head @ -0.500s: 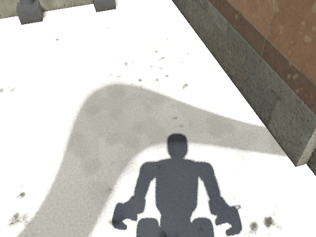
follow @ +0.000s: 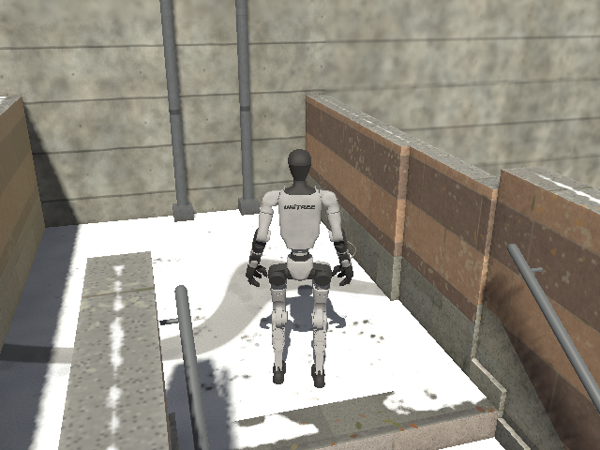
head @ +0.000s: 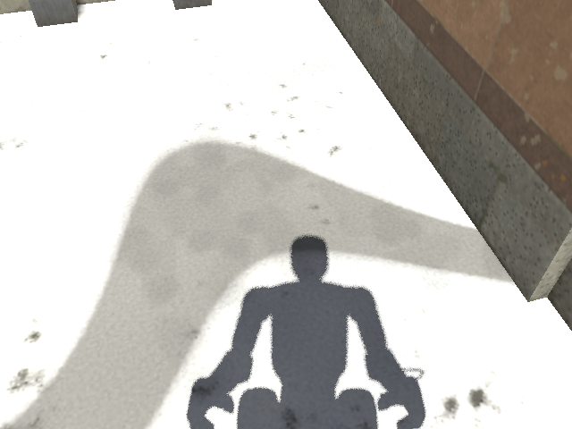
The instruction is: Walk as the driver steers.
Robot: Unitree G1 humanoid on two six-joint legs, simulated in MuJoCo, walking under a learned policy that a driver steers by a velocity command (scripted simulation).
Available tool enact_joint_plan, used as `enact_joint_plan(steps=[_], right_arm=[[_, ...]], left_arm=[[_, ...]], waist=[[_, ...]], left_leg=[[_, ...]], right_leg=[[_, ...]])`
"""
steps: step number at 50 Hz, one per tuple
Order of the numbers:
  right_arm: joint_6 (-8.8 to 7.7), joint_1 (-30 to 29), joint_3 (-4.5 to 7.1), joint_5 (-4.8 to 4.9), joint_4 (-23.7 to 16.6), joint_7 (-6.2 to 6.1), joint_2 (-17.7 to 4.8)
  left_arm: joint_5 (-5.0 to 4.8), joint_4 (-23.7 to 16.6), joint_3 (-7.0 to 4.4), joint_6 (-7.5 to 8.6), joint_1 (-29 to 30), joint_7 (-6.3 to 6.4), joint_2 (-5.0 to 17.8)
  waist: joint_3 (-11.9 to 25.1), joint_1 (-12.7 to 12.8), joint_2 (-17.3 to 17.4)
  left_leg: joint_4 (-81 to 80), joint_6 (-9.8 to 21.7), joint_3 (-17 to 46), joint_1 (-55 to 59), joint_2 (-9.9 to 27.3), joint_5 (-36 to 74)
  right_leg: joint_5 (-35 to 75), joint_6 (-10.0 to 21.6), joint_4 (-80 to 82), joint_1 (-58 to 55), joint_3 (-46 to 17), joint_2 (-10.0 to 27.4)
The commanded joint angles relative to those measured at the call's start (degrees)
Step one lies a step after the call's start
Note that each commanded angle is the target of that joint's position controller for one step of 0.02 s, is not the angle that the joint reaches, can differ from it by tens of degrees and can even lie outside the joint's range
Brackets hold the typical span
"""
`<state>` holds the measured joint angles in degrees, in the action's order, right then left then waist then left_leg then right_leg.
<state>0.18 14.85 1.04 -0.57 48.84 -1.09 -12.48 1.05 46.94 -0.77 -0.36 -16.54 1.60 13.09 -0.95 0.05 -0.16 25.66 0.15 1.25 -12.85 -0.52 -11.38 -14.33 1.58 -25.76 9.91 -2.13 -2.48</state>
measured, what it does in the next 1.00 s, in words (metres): stands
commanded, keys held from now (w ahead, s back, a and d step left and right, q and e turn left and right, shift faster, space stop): no key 0.78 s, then w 0.22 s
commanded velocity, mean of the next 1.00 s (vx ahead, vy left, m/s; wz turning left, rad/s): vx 0.04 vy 0.00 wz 0.00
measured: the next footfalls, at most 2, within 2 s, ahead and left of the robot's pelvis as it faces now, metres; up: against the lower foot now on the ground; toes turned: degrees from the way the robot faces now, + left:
right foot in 1.50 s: +0.43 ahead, -0.06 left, +0.00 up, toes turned -4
left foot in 1.96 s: +0.51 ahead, +0.11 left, +0.00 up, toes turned +3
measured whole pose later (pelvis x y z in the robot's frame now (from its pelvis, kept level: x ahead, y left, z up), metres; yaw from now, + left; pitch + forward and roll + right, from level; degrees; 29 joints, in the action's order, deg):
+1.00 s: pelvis +0.03 +0.01 +0.00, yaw +1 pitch -1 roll +0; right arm -1.2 18.4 1.2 -1.5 61.3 -0.1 -9.5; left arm 1.0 62.7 -2.5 0.3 -23.9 1.8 10.1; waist 1.3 1.0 -1.1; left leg 35.7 4.1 -2.3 -15.3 -1.0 -22.2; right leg -17.3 3.1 -24.3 6.9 -2.4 -1.3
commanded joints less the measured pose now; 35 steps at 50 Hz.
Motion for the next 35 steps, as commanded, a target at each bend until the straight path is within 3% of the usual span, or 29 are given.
enact_joint_plan(steps=[1, 35], right_arm=[[-0.6, 0.22, 1.36, 0.02, -1.74, -0.2, -5.95], [-0.36, 3.22, 0.51, 0.16, 12.23, -1.07, -2.04]], left_arm=[[0.0, -2.1, -1.32, 0.72, -1.32, 0.25, 5.24], [-0.37, 12.37, -0.82, 1.09, -6.29, 1.01, 1.17]], waist=[[-0.72, -0.03, 0.67], [-3.32, -0.35, 0.48]], left_leg=[[-4.93, 2.65, 5.62, 0.83, 4.74, 1.24], [-6.33, 2.23, 5.11, 2.1, 4.42, 3.42]], right_leg=[[2.89, 1.9, 5.56, 3.07, -5.53, 5.09], [4.78, 1.99, 7.66, 2.02, -5.07, 6.12]])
